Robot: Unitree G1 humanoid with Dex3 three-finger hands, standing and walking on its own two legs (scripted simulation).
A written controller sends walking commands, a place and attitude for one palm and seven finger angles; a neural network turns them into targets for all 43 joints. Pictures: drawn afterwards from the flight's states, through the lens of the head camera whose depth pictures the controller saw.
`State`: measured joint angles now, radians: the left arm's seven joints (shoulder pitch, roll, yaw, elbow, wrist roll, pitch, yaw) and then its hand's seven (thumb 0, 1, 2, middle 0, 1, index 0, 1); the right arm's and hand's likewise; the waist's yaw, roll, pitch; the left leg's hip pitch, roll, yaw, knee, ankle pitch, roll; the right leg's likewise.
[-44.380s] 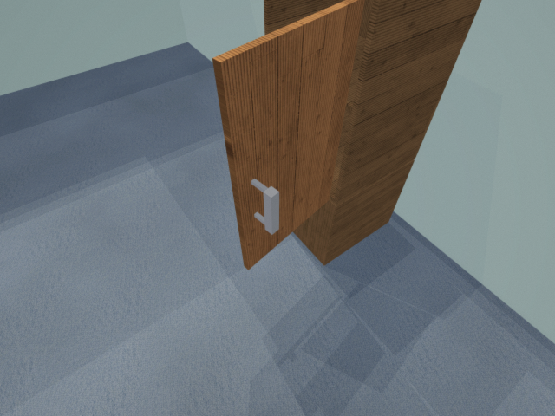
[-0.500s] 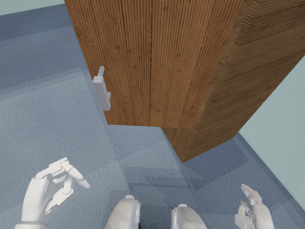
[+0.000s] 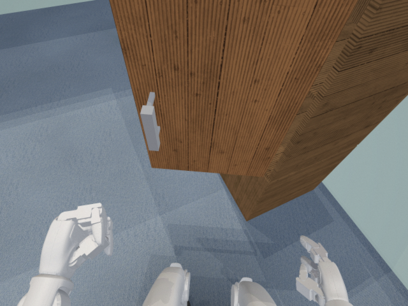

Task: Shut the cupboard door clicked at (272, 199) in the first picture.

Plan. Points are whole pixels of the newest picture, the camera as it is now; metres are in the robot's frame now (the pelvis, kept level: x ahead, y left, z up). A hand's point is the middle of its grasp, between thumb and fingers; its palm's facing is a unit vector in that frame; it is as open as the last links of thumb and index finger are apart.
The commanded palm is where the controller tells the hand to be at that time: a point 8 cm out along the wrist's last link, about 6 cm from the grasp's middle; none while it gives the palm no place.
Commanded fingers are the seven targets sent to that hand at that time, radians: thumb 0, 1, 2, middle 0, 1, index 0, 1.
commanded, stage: raise the hand and make a fist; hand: left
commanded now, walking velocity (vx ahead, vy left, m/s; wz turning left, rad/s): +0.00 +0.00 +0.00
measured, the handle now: (153, 122) +0.48 +0.16 +0.03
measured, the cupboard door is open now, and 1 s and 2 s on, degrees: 61 61 61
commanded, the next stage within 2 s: bring the fist close to the handle in 0.38 s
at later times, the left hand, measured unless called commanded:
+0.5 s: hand (117, 236) +0.23 +0.17 +0.04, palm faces +0.01 -1.00 -0.03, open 3.1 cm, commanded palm +0.21 +0.22 +0.04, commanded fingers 0.00 0.90 0.90 -1.30 -1.50 -1.30 -1.50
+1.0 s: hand (137, 201) +0.29 +0.15 +0.04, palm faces -0.01 -1.00 -0.01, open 3.1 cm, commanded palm +0.28 +0.20 +0.04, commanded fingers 0.00 0.90 0.90 -1.30 -1.50 -1.30 -1.50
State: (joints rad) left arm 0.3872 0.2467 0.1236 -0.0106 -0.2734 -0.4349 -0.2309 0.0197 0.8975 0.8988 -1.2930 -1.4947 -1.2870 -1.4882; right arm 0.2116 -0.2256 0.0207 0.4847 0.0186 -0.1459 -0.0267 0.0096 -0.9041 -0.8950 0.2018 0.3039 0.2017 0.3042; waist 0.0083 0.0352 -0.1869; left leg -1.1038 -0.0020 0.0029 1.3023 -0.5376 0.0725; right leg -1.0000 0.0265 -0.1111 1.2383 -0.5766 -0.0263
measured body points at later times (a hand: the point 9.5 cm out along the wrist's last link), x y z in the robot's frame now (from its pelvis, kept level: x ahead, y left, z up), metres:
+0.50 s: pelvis +0.00 -0.01 +0.00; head +0.08 +0.00 +0.44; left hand +0.22 +0.22 +0.04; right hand +0.19 -0.25 -0.08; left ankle +0.04 +0.07 -0.62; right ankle +0.01 -0.11 -0.62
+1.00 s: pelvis +0.00 -0.02 +0.00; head +0.08 -0.02 +0.44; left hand +0.29 +0.21 +0.04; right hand +0.16 -0.27 -0.09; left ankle +0.04 +0.07 -0.62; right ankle +0.01 -0.11 -0.62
